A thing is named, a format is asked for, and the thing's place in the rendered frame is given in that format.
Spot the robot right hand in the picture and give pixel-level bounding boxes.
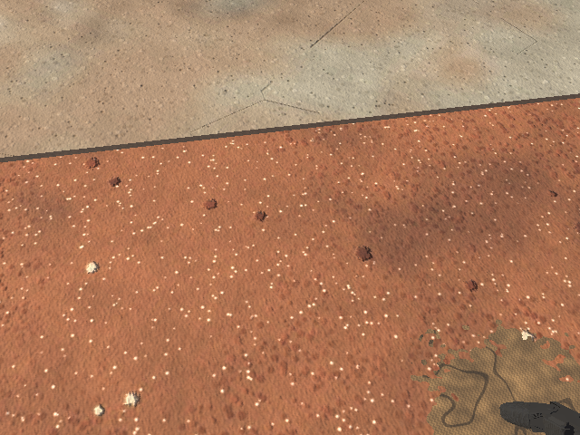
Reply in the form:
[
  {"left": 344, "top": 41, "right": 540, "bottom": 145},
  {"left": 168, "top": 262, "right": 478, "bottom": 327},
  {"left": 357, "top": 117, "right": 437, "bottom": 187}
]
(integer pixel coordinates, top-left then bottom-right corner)
[{"left": 499, "top": 401, "right": 580, "bottom": 435}]

